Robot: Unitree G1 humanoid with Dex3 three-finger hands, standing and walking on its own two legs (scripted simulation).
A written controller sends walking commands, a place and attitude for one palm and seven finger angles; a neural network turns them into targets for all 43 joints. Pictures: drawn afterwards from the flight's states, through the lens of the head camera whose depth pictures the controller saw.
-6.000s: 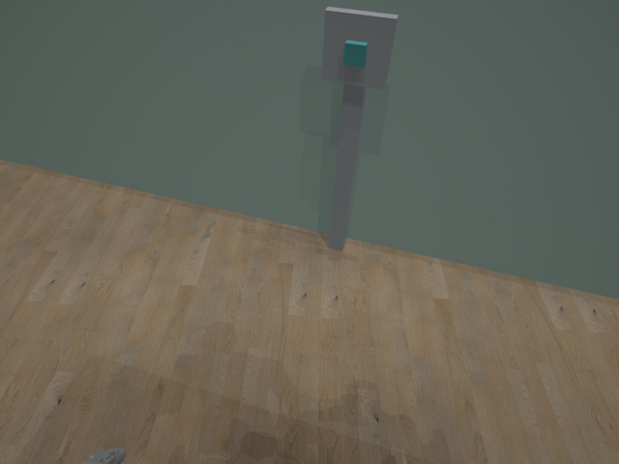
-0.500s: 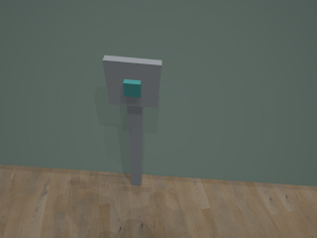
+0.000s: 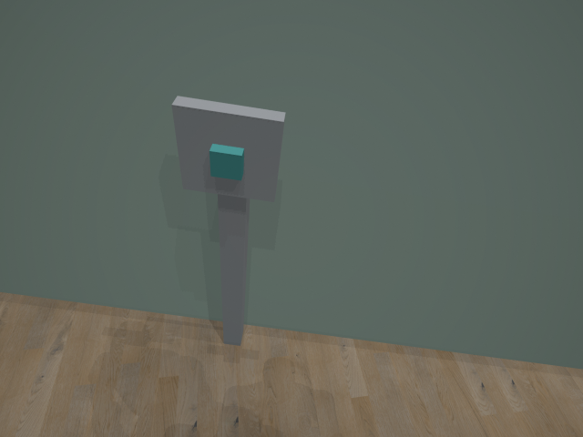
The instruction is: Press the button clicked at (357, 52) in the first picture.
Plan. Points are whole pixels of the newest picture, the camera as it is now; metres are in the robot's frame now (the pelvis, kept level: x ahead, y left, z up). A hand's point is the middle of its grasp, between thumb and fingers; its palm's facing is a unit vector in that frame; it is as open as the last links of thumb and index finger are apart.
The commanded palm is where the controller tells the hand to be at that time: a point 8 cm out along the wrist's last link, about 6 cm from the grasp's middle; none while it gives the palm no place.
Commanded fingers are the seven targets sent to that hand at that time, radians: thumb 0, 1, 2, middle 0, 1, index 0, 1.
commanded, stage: shuffle to correct the standing spot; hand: left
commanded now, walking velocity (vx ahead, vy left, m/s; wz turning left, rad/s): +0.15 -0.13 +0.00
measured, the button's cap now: (227, 161) +0.53 +0.15 +0.08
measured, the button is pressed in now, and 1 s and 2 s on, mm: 0 0 0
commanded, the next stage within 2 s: come to a stop and stand still in 0.02 s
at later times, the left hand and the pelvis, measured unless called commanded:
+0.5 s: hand out of the picture +0.11 +0.12 -0.17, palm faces +0.00 -0.97 -0.24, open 7.2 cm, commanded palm none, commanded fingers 0.00 0.90 0.90 -0.20 -0.30 -0.20 -0.30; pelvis +0.05 -0.07 +0.00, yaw +0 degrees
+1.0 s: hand out of the picture +0.00 +0.12 -0.17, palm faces +0.08 -0.98 -0.20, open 7.4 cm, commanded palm none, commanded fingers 0.00 0.90 0.90 -0.20 -0.30 -0.20 -0.30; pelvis +0.01 -0.05 +0.00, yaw +1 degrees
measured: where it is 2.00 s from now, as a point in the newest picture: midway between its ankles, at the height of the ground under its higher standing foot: outside the picture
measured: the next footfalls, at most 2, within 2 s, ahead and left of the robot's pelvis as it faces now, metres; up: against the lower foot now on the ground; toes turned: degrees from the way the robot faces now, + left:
right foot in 0.40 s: +0.14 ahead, -0.19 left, +0.00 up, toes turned -6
left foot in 0.74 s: +0.06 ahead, +0.05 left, +0.00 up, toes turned +5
